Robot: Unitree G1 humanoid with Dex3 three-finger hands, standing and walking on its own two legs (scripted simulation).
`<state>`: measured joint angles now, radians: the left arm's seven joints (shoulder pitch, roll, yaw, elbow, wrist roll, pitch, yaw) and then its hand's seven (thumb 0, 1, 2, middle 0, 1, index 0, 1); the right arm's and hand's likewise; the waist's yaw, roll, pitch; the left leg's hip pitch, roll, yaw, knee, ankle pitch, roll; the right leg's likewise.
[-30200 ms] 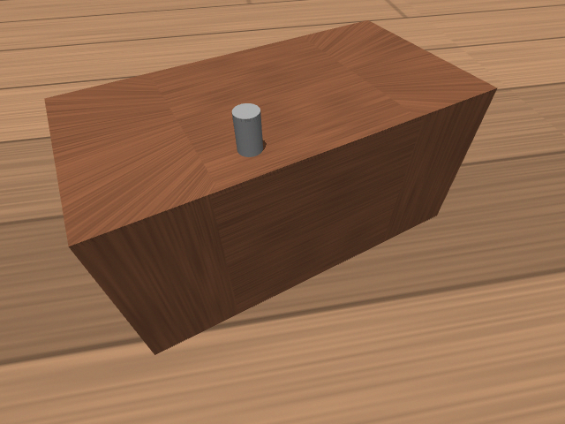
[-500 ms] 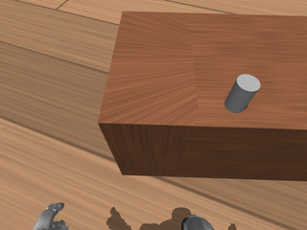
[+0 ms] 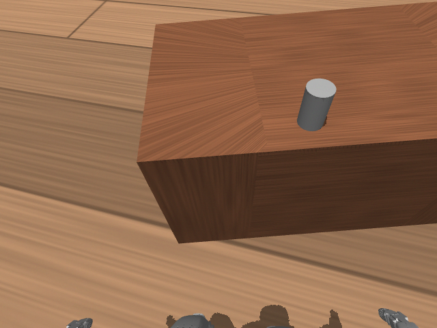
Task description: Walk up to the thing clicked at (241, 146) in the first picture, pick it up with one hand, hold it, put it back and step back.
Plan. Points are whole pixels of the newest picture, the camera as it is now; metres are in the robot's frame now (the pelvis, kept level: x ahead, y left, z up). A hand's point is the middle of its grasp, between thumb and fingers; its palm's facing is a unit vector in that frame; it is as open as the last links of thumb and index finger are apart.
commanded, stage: step back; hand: right
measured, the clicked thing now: (315, 105) +0.65 -0.22 -0.05
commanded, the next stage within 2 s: none
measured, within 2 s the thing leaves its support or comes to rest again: neither
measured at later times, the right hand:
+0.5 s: hand out of the picture -0.04 -0.25 -0.11, palm faces -0.08 +0.89 -0.46, open 7.4 cm
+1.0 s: hand out of the picture -0.22 -0.32 -0.15, palm faces -0.07 +0.91 -0.40, open 7.4 cm
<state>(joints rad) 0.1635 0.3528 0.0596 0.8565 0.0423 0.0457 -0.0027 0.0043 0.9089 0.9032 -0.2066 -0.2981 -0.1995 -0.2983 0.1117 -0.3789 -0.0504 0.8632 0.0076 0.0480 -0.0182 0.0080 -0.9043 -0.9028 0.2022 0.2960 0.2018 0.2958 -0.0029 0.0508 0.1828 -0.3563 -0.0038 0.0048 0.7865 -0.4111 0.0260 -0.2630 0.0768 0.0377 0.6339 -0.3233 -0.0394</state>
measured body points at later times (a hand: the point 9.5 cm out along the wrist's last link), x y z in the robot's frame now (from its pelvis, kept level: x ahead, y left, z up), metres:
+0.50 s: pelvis -0.13 +0.01 +0.01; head -0.08 +0.05 +0.46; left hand -0.04 +0.33 -0.12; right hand -0.04 -0.30 -0.08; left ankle -0.10 +0.13 -0.72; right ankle -0.16 -0.15 -0.62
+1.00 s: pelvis -0.29 -0.04 +0.00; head -0.23 -0.06 +0.45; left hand -0.19 +0.27 -0.10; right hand -0.21 -0.36 -0.12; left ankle -0.33 +0.09 -0.68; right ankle -0.25 -0.16 -0.72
